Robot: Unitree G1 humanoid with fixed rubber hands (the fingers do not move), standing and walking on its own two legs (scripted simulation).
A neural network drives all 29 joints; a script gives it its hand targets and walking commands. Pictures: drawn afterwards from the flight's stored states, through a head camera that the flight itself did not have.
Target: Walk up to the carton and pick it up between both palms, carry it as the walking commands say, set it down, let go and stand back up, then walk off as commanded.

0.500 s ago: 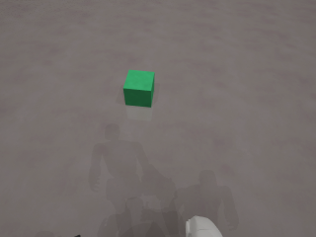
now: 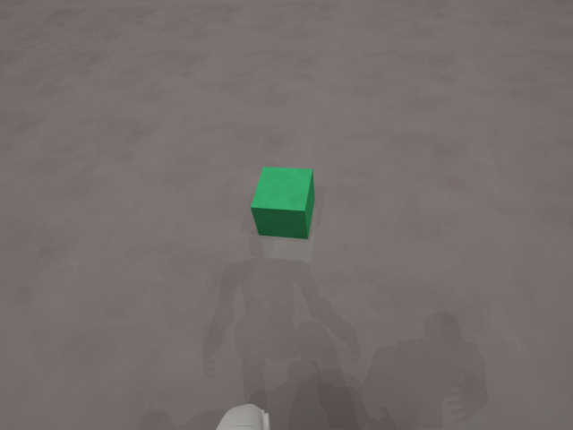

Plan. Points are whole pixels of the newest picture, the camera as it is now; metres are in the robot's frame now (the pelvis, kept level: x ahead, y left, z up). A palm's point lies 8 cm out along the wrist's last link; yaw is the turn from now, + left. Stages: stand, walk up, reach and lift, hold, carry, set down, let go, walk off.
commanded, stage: walk up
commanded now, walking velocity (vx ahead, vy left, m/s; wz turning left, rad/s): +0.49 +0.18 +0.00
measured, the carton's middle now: (285, 202) +1.08 +0.10 -0.68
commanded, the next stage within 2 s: none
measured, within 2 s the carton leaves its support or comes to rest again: neither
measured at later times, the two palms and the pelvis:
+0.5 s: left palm (134, 339) +0.30 +0.34 -0.14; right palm (423, 366) +0.22 -0.17 -0.12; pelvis +0.23 +0.09 +0.00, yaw -1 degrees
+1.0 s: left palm (164, 261) +0.45 +0.29 -0.11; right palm (406, 240) +0.48 -0.21 -0.16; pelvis +0.45 +0.03 +0.00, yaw -1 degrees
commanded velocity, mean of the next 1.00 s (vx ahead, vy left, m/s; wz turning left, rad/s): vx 0.46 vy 0.05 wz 0.00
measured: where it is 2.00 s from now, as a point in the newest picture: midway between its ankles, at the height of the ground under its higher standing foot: (294, 309)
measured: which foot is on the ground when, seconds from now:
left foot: up 0.00-0.26, down 0.28-0.76, up 0.78-1.00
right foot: down 0.00-0.28, up 0.30-0.74, down 0.76-1.00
